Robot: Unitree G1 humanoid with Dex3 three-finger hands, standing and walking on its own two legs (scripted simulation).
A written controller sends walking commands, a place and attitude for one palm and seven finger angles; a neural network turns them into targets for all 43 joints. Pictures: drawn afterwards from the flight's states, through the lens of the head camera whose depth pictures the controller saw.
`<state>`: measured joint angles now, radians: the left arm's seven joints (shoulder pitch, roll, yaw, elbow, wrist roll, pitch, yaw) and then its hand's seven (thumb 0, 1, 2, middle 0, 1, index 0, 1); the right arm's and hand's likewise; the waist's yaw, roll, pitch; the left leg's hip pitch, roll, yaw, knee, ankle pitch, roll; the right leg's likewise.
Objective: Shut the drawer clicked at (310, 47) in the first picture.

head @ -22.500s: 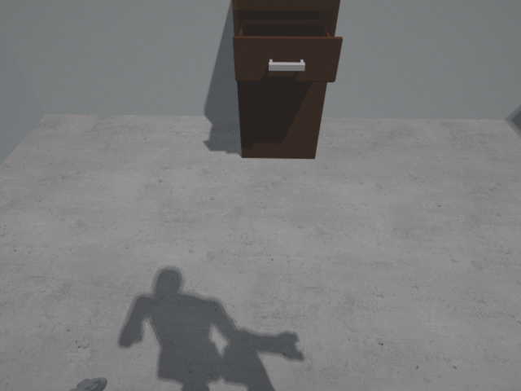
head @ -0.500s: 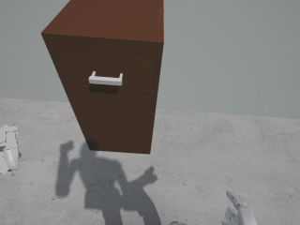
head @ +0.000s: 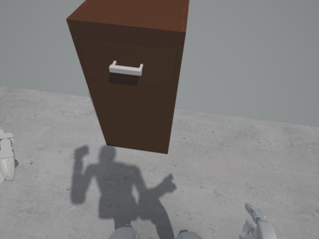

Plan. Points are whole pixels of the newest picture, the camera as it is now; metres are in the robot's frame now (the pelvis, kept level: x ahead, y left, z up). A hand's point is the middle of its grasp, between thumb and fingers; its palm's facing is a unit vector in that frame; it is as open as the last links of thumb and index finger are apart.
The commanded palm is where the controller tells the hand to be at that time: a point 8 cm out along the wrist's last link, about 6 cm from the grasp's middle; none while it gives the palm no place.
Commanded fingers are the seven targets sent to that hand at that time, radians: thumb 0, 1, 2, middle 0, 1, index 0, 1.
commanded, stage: step back with the hand held close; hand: left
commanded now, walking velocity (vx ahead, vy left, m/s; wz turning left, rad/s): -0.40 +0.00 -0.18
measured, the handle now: (126, 67) +0.75 +0.15 -0.02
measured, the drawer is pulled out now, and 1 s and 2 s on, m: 0.00 0.00 0.00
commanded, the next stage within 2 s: stop stepping back and stand still in 0.12 s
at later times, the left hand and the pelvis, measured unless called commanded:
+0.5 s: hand out of the picture +0.11 +0.23 +0.21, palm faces +0.31 -0.88 -0.36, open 3.3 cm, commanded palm +0.06 +0.28 +0.21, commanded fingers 0.00 0.90 0.90 -1.40 -1.60 -1.40 -1.60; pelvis -0.10 +0.02 +0.02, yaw -7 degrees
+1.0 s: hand out of the picture +0.10 +0.24 +0.20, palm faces +0.26 -0.86 -0.44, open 3.3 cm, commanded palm none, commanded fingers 0.00 0.90 0.90 -1.40 -1.60 -1.40 -1.60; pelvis -0.13 +0.03 +0.03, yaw -9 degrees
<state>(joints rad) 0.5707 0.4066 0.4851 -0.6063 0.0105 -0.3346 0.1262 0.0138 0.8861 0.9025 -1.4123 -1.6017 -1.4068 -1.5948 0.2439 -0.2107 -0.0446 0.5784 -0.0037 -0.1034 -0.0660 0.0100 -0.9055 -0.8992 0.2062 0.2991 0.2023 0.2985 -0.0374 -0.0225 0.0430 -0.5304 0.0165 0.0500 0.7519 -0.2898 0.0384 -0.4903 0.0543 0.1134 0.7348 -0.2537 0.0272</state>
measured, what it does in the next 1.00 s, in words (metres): walks backwards: right foot, then left foot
